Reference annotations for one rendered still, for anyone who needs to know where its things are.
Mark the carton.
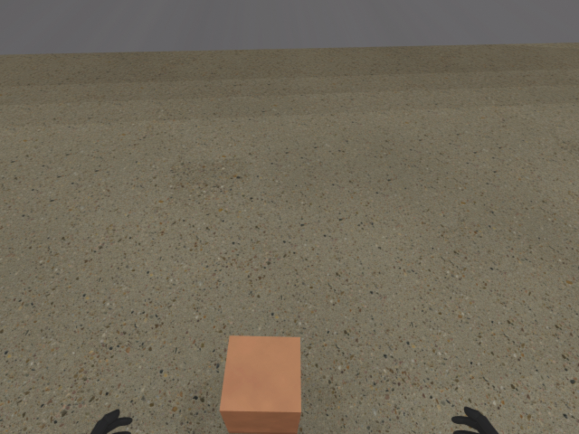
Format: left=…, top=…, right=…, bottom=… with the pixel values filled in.
left=220, top=335, right=301, bottom=434

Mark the left robot hand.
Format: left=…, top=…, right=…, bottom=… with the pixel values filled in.
left=90, top=409, right=133, bottom=434

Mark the right robot hand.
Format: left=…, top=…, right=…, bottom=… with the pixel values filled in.
left=451, top=407, right=498, bottom=434

